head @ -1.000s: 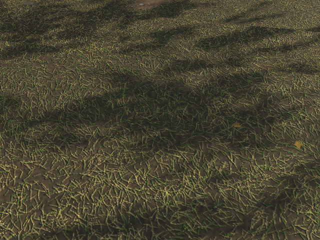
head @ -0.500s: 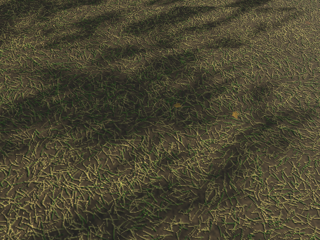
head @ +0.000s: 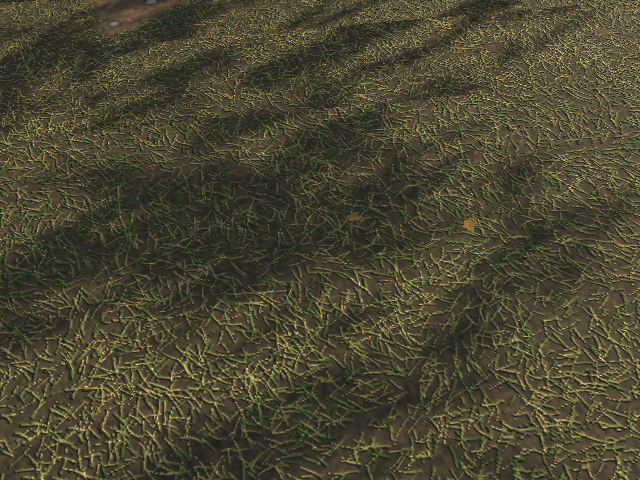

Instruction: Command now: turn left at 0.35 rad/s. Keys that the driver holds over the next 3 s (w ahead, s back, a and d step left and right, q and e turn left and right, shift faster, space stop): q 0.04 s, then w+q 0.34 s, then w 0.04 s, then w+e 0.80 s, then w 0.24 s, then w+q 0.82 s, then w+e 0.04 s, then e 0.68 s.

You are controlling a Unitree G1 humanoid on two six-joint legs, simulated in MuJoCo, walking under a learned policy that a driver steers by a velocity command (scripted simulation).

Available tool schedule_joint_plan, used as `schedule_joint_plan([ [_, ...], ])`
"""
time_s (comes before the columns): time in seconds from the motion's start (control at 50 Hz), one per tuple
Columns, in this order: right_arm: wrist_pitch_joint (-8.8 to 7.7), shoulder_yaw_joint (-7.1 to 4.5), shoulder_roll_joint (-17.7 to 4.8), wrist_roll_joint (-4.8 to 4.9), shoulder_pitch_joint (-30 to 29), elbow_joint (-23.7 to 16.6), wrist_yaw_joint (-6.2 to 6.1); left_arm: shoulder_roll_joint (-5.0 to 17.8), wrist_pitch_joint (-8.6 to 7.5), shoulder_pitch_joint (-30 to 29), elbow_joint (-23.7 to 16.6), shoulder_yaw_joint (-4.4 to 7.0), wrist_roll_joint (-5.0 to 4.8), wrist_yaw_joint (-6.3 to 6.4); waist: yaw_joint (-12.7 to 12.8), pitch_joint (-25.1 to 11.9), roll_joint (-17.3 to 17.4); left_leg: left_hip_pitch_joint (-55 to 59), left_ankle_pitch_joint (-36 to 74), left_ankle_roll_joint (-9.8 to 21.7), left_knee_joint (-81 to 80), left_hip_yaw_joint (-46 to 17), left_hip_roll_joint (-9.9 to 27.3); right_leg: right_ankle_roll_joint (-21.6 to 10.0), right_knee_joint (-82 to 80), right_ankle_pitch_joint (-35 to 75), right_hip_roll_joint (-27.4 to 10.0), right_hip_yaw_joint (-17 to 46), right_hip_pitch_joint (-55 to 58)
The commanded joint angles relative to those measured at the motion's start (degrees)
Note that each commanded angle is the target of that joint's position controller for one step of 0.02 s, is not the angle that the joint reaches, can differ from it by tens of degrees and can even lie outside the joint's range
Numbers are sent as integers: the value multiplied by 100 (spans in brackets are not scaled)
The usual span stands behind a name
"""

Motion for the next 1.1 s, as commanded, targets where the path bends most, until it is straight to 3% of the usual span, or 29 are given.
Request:
schedule_joint_plan([
  [0.02, 16, -183, -451, -31, 2, -315, 17, 977, -2, 152, -209, 261, 29, 62, 191, -97, -867, -673, -199, -118, 778, 40, 101, -1108, -478, 2962, -1631, 745, 214],
  [0.04, 33, -181, -422, -29, -70, -352, 42, 965, 3, 103, -228, 266, 47, 58, 209, -83, -945, -642, -131, -142, 567, 95, 127, -1068, -457, 2761, -1585, 655, 199],
  [0.12, 62, -183, -485, -49, -508, -656, 270, 1254, -57, 204, -257, 403, 115, -74, 419, -133, -1202, -225, 3, 41, -487, 346, 186, -975, -1056, -901, -1694, 914, 12],
  [0.16, 34, -209, -508, -29, -272, -636, 341, 1372, -96, 33, -325, 473, 101, -147, 195, -41, -1006, 438, 223, 246, -1217, 518, 99, -833, -1029, -1501, -1730, 815, -433],
  [0.18, -7, -213, -448, -35, 163, -471, 346, 1357, -100, -134, -367, 490, 71, -167, -71, -44, -808, 1156, 643, 360, -1793, 681, -36, -685, -702, -1743, -1598, 546, -899],
  [0.2, -74, -266, -521, -60, 804, -182, 312, 1169, -108, -175, -389, 458, 97, -179, -310, -107, -374, 2002, 515, 477, -2166, 537, -210, -481, 109, -2051, -1289, 160, -1548],
  [0.22, -169, -378, -915, -114, 1460, 0, 236, 711, -117, -266, -511, 329, 149, -235, -572, -119, 1155, 2505, -848, 765, -3264, -1294, 910, -137, 2233, -2205, -663, -706, -2477],
  [0.24, -253, -450, -1509, -84, 1580, -149, 227, 447, -145, -835, -1017, 219, 186, -245, -591, 177, 1844, 2275, -1970, 1507, -4249, -4265, 2200, 22, 3173, -2331, 276, -304, -3980],
  [0.26, -244, -413, -1258, -118, 1189, -211, 165, 813, -204, -1019, -1055, 274, 183, -257, -421, 624, 830, 1721, -2200, 1683, -4439, -4132, 2240, -11, 3614, -1667, -218, 393, -4020],
  [0.28, -258, -350, -1078, -61, 750, -344, 115, 1025, -275, -782, -919, 331, 51, -330, -121, 748, 495, 1445, -1802, 1509, -4356, -3485, 1919, -12, 3540, -886, -389, 418, -3768],
  [0.3, -306, -330, -997, -34, 487, -424, 81, 1069, -348, -472, -728, 341, 40, -385, 50, 683, 377, 1489, -868, 1301, -4311, -2868, 1523, 43, 3387, -393, -468, 410, -3514],
  [0.34, -437, -280, -842, -3, 475, -415, 48, 1024, -374, -165, -515, 329, 217, -437, 115, 337, 320, 1777, 893, 1111, -4150, -2085, 1084, 143, 3334, 206, -448, 315, -3200],
  [0.36, -495, -275, -822, 19, 650, -339, 67, 945, -354, -132, -516, 314, 227, -450, 124, 186, 266, 1927, 1523, 1096, -4030, -1923, 1026, 176, 3358, 341, -393, 270, -3209],
  [0.42, -572, -272, -774, 45, 1075, -148, 80, 802, -296, -335, -597, 264, 186, -449, 35, 95, 271, 2158, 2459, 1099, -3896, -1632, 959, 278, 3212, 605, -379, 123, -3527],
  [0.48, -600, -197, -616, -5, 1356, 30, 44, 727, -301, -794, -736, 212, 160, -478, -159, 255, 370, 2258, 3175, 1008, -3992, -1297, 912, 300, 2724, 866, -390, -129, -3723],
  [0.58, -665, -114, -584, -78, 1519, 265, -20, 562, -362, -1391, -990, 77, 82, -541, -319, 454, 369, 2402, 4529, 855, -4075, -737, 1035, -24, 1631, 1078, -209, -456, -3326],
  [0.64, -723, -80, -637, -120, 1227, 330, -90, 636, -382, -986, -936, 81, 52, -492, 17, 282, 400, 2509, 6642, 655, -3672, -301, 1145, -448, 1121, 873, 146, -598, -2341],
  [0.68, -712, -108, -784, -198, 1074, 343, -154, 864, -413, 188, -562, 184, 20, -407, 544, -368, 467, 2684, 8252, 496, -2274, -103, 1171, -640, 1018, 492, 539, -565, -1206],
  [0.7, -676, -138, -897, -202, 942, 327, -163, 946, -447, 1095, -259, 246, -1, -362, 934, -791, 446, 2517, 8172, 441, -1133, 15, 1128, -738, 674, 570, 598, -484, -323],
  [0.72, -685, -112, -865, -165, 821, 241, -149, 1143, -466, 1947, -40, 332, 78, -288, 1313, -1216, 157, 1550, 6837, 389, 340, 161, 982, -988, 434, 194, 5, 289, 974],
  [0.74, -740, 4, -316, -60, 1049, 31, -64, 1724, -442, 2263, 2, 490, 188, -239, 1024, -1563, -1061, -442, 2663, 112, 2687, 389, -19, -1803, 141, -330, -1573, 3115, 2244],
  [0.76, -795, -59, -576, -137, 1005, -45, -1, 1594, -399, 1786, 36, 493, -11, -318, 695, -1574, -1090, -1646, 246, 175, 3627, -331, -515, -2254, -755, -288, -1968, 5035, 2328],
  [0.78, -851, -61, -699, -163, 541, -199, 23, 1407, -400, 1162, -93, 482, -93, -348, 499, -788, -652, -1997, 739, 276, 3499, -609, -43, -2118, -887, -618, -1846, 4223, 1569],
  [0.8, -912, -56, -765, -147, 234, -273, 52, 1072, -406, 919, -156, 417, -66, -369, 443, -345, -182, -1903, 1086, 281, 3175, -511, 192, -1976, -1057, -257, -1663, 3543, 799],
  [0.82, -899, -52, -687, -152, 119, -309, 63, 893, -432, 830, -145, 367, -24, -358, 262, -67, 75, -1678, 1172, 251, 2795, -470, 365, -1792, -1168, 266, -1400, 3049, 194],
  [0.84, -818, -35, -616, -205, 116, -368, 76, 794, -470, 833, -89, 326, -19, -329, 101, 29, 73, -1427, 1159, 151, 2484, -442, 461, -1668, -1215, 849, -1164, 2678, -238],
  [0.92, -551, 51, -334, -266, -138, -593, 119, 1026, -605, 1141, 14, 382, -74, -295, 17, -14, -196, -1338, 1372, -219, 1401, -114, 605, -1576, -1370, 1711, -731, 1925, -737],
  [1.02, -538, 111, -266, -210, -1464, -1089, 172, 1036, -541, 1754, 74, 419, -99, -273, 517, 13, -425, -1668, 2686, -445, -312, 99, 478, -1117, -1196, 2271, -422, 1793, -287],
  [1.1, -584, 148, -307, -145, -2080, -1353, 185, 1082, -480, 2103, 65, 447, -26, -214, 788, -114, -534, -1741, 2762, -392, -997, 88, 250, -1025, -760, 2979, -522, 2047, 467],
])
